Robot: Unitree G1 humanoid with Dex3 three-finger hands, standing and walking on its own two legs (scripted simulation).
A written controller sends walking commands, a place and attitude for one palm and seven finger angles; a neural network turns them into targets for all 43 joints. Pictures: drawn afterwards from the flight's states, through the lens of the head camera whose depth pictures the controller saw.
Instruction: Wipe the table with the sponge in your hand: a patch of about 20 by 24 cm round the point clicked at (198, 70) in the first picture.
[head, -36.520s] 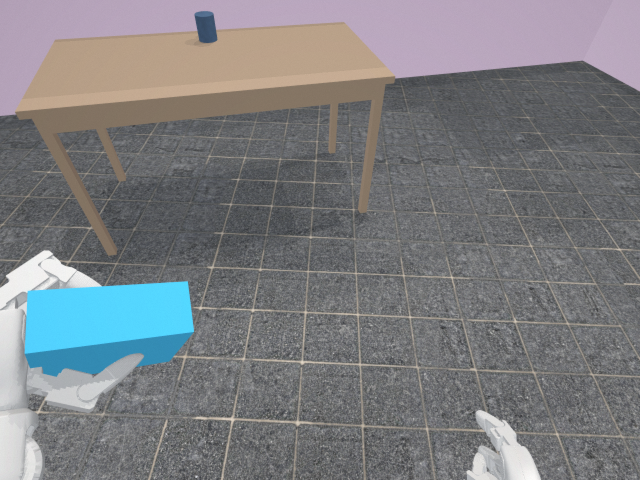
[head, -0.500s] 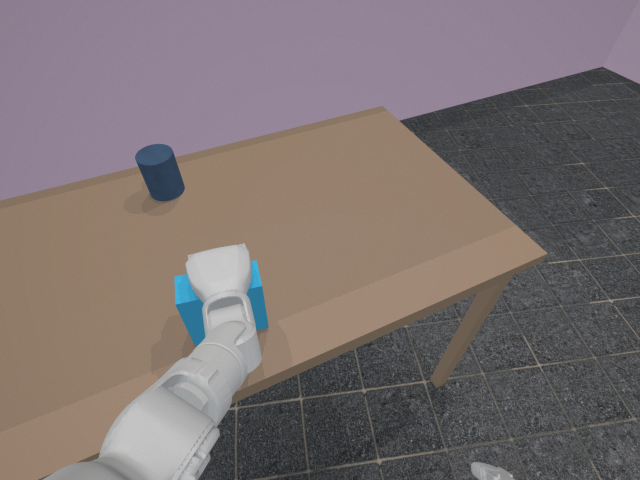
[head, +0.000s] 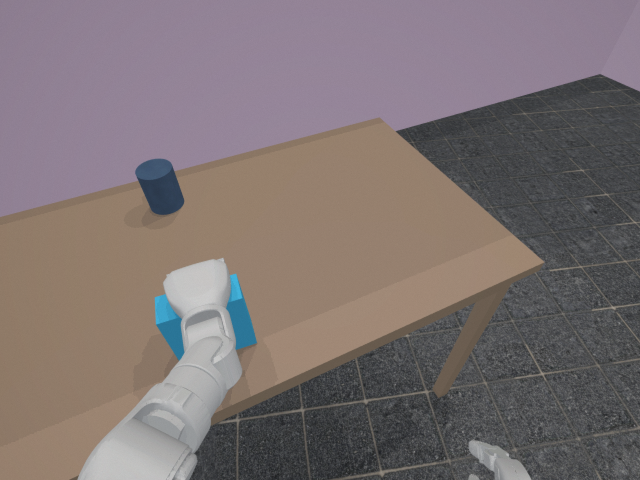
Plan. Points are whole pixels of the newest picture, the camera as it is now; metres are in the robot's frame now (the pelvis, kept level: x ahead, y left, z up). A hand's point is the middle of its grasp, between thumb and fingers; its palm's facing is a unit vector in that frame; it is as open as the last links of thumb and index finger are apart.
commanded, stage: slide back across to the middle lane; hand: left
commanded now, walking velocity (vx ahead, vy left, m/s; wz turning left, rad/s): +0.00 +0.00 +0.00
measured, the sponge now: (212, 328) +0.35 +0.19 -0.05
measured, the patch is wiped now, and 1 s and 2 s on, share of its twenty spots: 1.00 1.00 1.00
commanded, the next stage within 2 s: wipe forward along the middle lane in 0.22 s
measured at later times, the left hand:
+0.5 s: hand (177, 323) +0.33 +0.23 -0.01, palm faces -0.11 -0.07 -0.99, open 9.2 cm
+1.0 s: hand (169, 296) +0.38 +0.26 -0.01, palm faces -0.12 +0.00 -0.99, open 9.2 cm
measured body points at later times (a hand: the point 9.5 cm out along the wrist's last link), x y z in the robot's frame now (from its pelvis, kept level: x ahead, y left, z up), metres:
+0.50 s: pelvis +0.00 +0.00 +0.00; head +0.01 -0.02 +0.45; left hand +0.34 +0.23 +0.04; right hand +0.19 -0.24 -0.11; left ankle +0.00 +0.10 -0.73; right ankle -0.01 -0.08 -0.73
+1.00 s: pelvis -0.04 -0.01 -0.02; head +0.02 -0.01 +0.43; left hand +0.38 +0.25 +0.04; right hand +0.04 -0.27 -0.16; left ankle +0.00 +0.10 -0.73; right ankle -0.01 -0.08 -0.73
